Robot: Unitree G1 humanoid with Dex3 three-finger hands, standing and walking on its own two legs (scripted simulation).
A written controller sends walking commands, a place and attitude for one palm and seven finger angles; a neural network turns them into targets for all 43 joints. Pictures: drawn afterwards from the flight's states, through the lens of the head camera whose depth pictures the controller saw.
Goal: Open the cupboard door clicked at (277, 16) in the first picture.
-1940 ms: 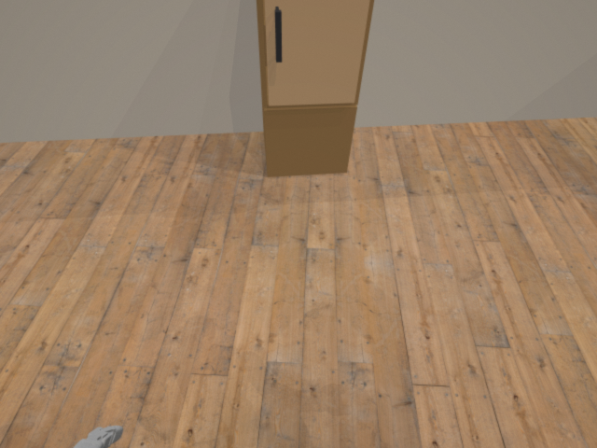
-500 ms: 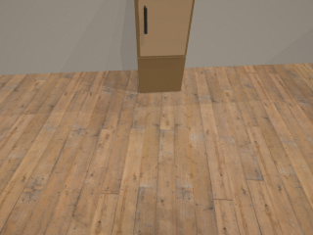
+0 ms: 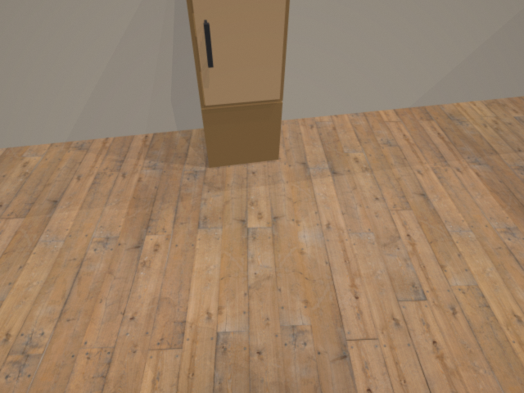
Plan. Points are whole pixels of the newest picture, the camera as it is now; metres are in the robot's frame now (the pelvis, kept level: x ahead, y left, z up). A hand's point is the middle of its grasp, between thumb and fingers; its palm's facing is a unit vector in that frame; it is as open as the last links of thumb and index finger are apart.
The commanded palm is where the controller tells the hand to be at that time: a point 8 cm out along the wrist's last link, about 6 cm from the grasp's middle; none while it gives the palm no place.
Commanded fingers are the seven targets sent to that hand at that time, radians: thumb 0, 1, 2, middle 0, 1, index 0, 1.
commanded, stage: walk to a spot facing it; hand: left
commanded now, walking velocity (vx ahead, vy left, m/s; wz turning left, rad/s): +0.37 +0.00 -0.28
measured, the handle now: (208, 44) +1.41 +0.34 -0.04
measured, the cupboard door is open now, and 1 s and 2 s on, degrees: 0 0 0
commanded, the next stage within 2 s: turn to face it in 1.36 s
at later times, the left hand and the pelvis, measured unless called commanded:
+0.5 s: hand out of the picture +0.09 +0.18 -0.18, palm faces +0.02 -0.99 -0.14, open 7.4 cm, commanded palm none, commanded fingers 0.00 0.90 0.90 -0.20 -0.30 -0.20 -0.30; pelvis +0.20 +0.03 -0.02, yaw -6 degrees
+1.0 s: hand (226, 221) +0.55 +0.14 -0.16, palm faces -0.32 -0.94 -0.15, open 7.4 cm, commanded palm none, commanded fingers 0.00 0.90 0.90 -0.20 -0.30 -0.20 -0.30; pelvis +0.41 +0.00 +0.00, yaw -17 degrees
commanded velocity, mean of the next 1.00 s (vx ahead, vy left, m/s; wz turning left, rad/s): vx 0.37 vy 0.00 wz -0.26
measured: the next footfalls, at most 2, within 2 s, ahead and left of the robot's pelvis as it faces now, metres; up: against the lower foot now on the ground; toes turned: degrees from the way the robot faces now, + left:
left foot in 0.48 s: +0.35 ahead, +0.11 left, +0.00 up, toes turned +2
right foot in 1.08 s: +0.55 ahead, -0.17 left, +0.00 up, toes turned -27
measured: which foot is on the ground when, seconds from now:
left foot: down 0.00-0.06, up 0.08-0.46, down 0.48-1.00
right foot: down 0.00-0.48, up 0.50-1.00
